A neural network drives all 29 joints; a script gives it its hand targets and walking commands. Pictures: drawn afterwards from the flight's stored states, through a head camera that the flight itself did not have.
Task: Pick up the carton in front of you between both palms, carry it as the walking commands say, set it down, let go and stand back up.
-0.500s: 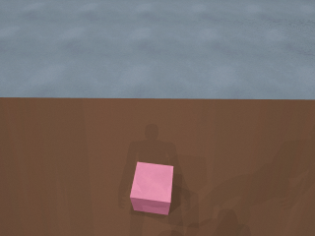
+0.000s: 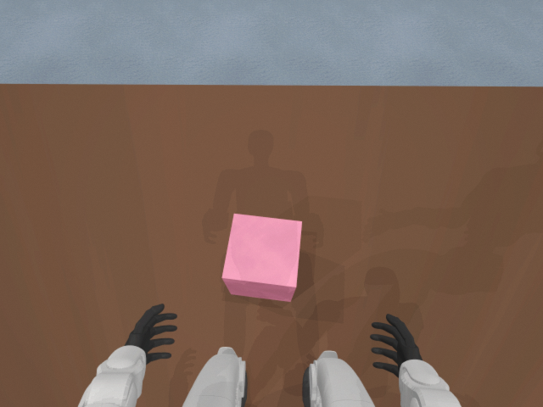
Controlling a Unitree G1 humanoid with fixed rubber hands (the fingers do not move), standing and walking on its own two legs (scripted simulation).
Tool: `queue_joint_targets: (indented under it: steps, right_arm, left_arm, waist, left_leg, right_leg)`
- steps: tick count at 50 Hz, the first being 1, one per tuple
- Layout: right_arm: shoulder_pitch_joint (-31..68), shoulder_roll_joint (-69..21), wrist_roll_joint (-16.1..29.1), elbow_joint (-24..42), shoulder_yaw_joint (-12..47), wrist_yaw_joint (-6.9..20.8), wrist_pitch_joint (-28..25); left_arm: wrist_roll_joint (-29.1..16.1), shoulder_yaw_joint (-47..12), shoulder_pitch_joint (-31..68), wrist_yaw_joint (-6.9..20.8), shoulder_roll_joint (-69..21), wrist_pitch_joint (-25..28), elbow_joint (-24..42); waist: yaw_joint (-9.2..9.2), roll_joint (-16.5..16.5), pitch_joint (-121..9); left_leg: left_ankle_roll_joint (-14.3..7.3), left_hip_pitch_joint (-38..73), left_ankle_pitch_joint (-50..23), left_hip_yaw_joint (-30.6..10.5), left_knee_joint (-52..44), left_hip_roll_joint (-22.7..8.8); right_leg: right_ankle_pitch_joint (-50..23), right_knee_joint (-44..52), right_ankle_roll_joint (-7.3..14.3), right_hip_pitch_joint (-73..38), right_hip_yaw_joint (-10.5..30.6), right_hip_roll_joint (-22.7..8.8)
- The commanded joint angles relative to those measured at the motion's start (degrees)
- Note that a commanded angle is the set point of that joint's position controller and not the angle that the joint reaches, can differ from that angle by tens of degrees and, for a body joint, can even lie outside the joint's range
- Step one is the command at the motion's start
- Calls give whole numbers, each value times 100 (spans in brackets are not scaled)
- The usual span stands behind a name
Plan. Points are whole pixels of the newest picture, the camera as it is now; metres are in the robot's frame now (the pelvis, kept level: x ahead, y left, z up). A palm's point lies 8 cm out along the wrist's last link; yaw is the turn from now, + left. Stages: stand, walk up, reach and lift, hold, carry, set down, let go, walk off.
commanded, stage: reach and lift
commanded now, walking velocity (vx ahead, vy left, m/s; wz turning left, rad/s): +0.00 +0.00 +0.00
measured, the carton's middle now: (264, 260) +0.47 +0.04 -0.59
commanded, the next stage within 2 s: none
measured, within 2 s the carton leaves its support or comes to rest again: neither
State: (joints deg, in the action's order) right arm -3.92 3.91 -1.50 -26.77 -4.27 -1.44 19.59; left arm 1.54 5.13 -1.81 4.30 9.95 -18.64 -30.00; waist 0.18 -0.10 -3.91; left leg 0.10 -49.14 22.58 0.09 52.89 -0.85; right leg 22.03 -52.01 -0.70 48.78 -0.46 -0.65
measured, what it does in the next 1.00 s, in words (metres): lowers itself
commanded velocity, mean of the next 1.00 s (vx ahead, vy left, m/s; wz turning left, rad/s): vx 0.00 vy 0.00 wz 0.00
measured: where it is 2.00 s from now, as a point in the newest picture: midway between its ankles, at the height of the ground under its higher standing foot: outside the picture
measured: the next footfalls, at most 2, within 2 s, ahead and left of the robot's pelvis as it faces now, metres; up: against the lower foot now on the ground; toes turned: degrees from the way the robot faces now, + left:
none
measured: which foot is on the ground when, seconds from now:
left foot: down 0.00-1.00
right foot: down 0.00-1.00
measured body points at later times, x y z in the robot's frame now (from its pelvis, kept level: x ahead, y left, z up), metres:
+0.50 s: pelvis -0.07 +0.01 -0.05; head +0.18 +0.03 +0.32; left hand +0.40 +0.23 -0.15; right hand +0.38 -0.17 -0.15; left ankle +0.02 +0.12 -0.68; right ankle +0.02 -0.13 -0.68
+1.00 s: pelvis -0.03 +0.01 -0.08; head +0.30 +0.03 +0.22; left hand +0.51 +0.23 -0.22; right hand +0.48 -0.16 -0.22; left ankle +0.02 +0.12 -0.68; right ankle +0.02 -0.13 -0.68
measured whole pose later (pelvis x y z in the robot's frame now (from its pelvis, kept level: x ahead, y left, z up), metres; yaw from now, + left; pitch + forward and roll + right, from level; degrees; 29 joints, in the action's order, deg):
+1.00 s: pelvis -0.03 +0.01 -0.08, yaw -1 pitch +50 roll -3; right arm 63.5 4.4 -6.6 -44.8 -26.2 -6.5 6.7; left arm 8.3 21.9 73.1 4.7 19.2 -6.2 -58.9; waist 1.1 0.3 -2.8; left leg -0.3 -96.0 20.0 -3.0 65.8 1.4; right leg 19.2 -63.3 -3.0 94.3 1.7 0.9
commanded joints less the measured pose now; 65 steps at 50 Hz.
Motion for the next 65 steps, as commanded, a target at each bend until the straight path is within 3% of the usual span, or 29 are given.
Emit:
queue_joint_targets:
  steps: [1,6,10,23,33,40,45,53,60,65]
  right_arm:
    - [987,542,89,765,-163,-100,-122]
    - [2182,467,441,511,-102,-235,491]
    - [3213,437,435,114,-343,-375,699]
    - [6553,710,295,-1041,-1203,-870,-132]
    - [8061,942,217,-1461,-1546,-835,-808]
    - [7833,807,-120,-1276,-1886,-650,-1090]
    - [7588,524,-440,-1245,-2137,-509,-1318]
    - [7579,356,-519,-1472,-2130,-567,-1457]
    - [8286,827,247,-1410,-1458,-848,-1428]
    - [8927,1141,781,-1604,-1032,-979,-1275]
  left_arm:
    - [-156,168,1197,-19,702,134,672]
    - [-329,197,2441,-17,905,-419,180]
    - [-274,350,3520,-18,978,-603,-330]
    - [-186,705,7227,-165,1554,145,-1800]
    - [-84,890,9014,-118,1978,838,-2544]
    - [319,1208,9043,1,1826,1065,-2388]
    - [614,1577,8679,57,1479,1254,-2382]
    - [666,1765,8385,-40,1504,1455,-2548]
    - [-117,1061,9184,-249,2208,1496,-2379]
    - [-695,435,9839,-337,2512,1359,-2559]
  waist:
    - [61,-103,-2480]
    - [23,-137,-2105]
    - [41,-204,-2202]
    - [165,-382,-3709]
    - [187,-448,-4972]
    - [168,-634,-5909]
    - [99,-540,-5332]
    - [-19,-211,-5127]
    - [-33,-255,-6129]
    - [7,-490,-6240]
  left_leg:
    - [11,998,-2125,-21,-53,298]
    - [-58,368,-658,95,-22,245]
    - [-25,243,-397,61,21,257]
    - [96,44,-648,-16,300,339]
    - [145,33,-1790,-101,499,412]
    - [145,854,-3899,-211,776,398]
    - [132,142,-4410,-322,1039,316]
    - [185,-2288,-3266,-123,2199,424]
    - [230,-3139,-2548,40,3714,413]
    - [223,-3330,-1798,126,4520,319]
  right_leg:
    - [-2025,31,-40,-760,4,302]
    - [-576,-44,-38,-275,-129,255]
    - [-256,-102,-61,-8,-175,268]
    - [-358,-516,-218,808,-344,394]
    - [-1116,-607,-220,1329,-337,490]
    - [-2430,-594,-241,1704,-338,578]
    - [-2756,-807,-306,2490,-277,558]
    - [-2539,-2253,-414,3114,-237,573]
    - [-2310,-3787,-432,3069,-242,589]
    - [-1521,-4583,-382,3551,-378,558]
